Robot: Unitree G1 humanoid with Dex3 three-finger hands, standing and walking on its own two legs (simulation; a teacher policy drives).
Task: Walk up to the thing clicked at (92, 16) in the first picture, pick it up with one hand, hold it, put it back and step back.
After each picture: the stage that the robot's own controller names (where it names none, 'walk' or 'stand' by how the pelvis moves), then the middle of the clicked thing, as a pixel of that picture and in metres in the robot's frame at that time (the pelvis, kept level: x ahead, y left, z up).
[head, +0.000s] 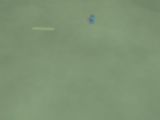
stand; (91, 19) +1.86 -0.16 -0.72
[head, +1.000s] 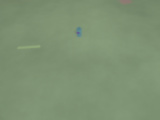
walk; (79, 32) +1.71 +0.16 -0.70
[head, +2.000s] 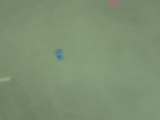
walk; (59, 54) +1.11 +0.33 -0.72
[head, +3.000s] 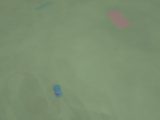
walk; (57, 91) +0.70 +0.27 -0.72
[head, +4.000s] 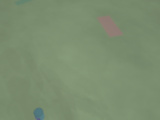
walk; (39, 114) +0.44 +0.25 -0.69
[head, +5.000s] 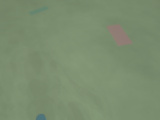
stand; out of the picture +0.44 +0.29 -0.71
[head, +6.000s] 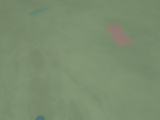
stand; out of the picture +0.43 +0.30 -0.72
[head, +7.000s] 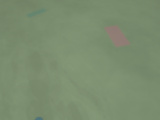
stand; out of the picture +0.42 +0.31 -0.72
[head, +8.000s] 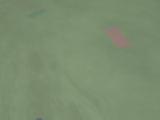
stand; out of the picture +0.42 +0.31 -0.72
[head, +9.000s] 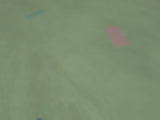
go down; out of the picture +0.42 +0.31 -0.72
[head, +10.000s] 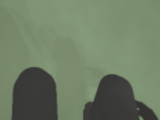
go down; out of the picture +0.46 +0.38 -0.30
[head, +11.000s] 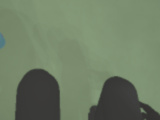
approach; out of the picture +0.45 +0.38 -0.29
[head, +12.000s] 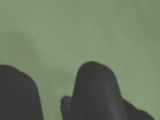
close in; out of the picture +0.42 +0.41 -0.22
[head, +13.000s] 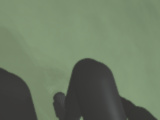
approach; out of the picture +0.40 +0.42 -0.21
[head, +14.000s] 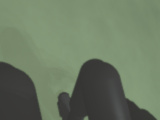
lift; out of the picture +0.41 +0.42 -0.21
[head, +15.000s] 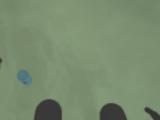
lift; (25, 78) +0.46 +0.34 -0.49
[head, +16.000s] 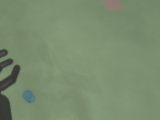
approach; (29, 97) +0.44 +0.32 -0.62
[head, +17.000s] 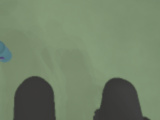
stand; (1, 52) +0.48 +0.37 -0.30
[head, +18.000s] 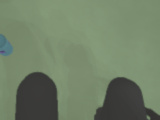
go down; (2, 45) +0.46 +0.38 -0.30
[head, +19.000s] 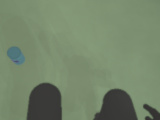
walk; (16, 56) +0.47 +0.36 -0.40
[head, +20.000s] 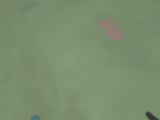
stand; out of the picture +0.42 +0.30 -0.66
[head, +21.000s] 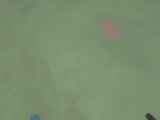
stand; out of the picture +0.43 +0.30 -0.66
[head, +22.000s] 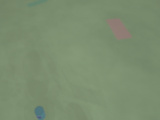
stand; (40, 113) +0.45 +0.30 -0.68
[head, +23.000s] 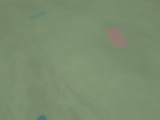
stand; out of the picture +0.46 +0.29 -0.72
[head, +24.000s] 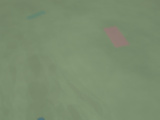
stand; out of the picture +0.43 +0.30 -0.72
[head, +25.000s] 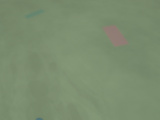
walk; out of the picture +0.42 +0.31 -0.72
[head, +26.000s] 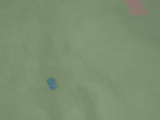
walk; (52, 84) +0.57 +0.26 -0.69
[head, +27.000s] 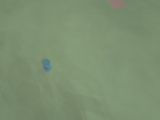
walk; (46, 65) +0.81 +0.24 -0.70
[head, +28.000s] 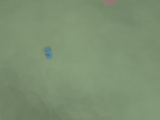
stand; (48, 52) +1.04 +0.33 -0.70
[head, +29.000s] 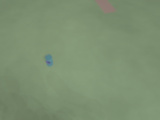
stand; (49, 60) +1.03 +0.32 -0.72
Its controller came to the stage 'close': yes
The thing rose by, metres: 0.00
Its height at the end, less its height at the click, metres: +0.00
